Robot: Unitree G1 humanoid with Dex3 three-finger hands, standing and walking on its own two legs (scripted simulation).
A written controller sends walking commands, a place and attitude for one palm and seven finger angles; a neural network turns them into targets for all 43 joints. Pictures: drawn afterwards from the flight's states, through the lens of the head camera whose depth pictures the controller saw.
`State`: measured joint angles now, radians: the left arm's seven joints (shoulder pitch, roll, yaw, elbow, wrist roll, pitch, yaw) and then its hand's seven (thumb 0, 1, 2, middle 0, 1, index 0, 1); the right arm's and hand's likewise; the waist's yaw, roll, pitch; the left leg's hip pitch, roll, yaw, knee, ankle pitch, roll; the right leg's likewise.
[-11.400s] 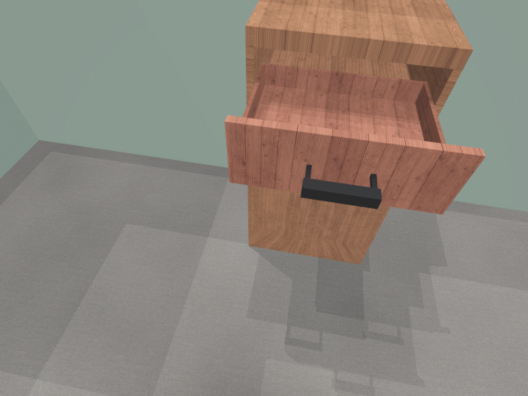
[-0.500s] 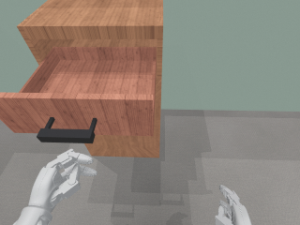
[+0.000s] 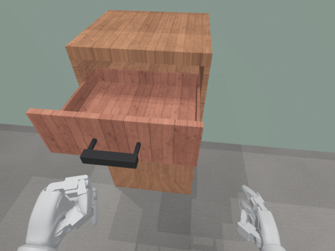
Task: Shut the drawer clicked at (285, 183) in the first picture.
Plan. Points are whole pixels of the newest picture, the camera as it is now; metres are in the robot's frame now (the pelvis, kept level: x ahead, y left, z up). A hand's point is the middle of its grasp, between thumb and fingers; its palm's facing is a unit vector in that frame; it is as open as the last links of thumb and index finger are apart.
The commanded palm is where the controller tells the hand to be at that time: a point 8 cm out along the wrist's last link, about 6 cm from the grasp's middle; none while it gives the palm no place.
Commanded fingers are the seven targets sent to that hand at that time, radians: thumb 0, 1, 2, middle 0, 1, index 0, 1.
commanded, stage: raise the hand and make a fist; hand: left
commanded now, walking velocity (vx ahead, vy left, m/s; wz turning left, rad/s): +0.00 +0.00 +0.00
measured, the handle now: (112, 151) +0.34 +0.19 +0.07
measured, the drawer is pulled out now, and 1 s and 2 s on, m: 0.29 0.29 0.29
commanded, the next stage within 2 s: bring the fist close to the handle in 0.64 s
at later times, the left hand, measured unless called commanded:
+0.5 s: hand (89, 203) +0.16 +0.16 +0.14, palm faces +0.02 -0.99 -0.11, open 3.2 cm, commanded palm +0.11 +0.21 +0.17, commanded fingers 0.00 0.90 0.90 -1.40 -1.60 -1.40 -1.60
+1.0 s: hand (93, 197) +0.18 +0.16 +0.14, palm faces +0.06 -0.99 -0.09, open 3.3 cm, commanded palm +0.14 +0.21 +0.14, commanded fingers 0.00 0.90 0.90 -1.40 -1.60 -1.40 -1.60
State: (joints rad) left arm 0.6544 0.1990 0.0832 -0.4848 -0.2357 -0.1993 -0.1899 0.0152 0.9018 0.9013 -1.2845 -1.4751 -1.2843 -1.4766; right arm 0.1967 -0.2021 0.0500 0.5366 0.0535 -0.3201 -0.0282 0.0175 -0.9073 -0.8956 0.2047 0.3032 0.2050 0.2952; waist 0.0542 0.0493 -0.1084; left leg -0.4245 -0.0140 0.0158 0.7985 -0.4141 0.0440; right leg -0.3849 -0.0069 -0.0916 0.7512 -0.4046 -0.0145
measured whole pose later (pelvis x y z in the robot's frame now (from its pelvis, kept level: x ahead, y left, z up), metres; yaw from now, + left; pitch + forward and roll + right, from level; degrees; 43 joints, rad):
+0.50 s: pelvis +0.00 -0.02 +0.01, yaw -1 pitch -1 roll -1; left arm 0.60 0.27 0.17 -0.52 -0.27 0.07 -0.19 0.01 0.90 0.90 -1.40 -1.60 -1.40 -1.60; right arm 0.26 -0.24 0.07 0.58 0.08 -0.31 -0.06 0.02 -0.91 -0.90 0.21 0.30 0.21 0.30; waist 0.04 0.05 -0.08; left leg -0.30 0.00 0.02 0.67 -0.35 0.02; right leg -0.27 0.01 -0.08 0.64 -0.35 -0.04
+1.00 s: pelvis +0.00 -0.04 +0.01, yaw +0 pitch +0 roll +0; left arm 0.50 0.25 0.25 -0.28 -0.33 -0.09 -0.29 0.01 0.90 0.90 -1.40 -1.60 -1.40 -1.60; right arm 0.23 -0.26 0.06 0.65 0.07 -0.40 -0.08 0.02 -0.91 -0.90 0.21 0.30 0.21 0.30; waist 0.06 0.07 -0.07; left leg -0.30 0.03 -0.01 0.65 -0.35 -0.02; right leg -0.27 0.04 -0.11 0.61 -0.35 -0.07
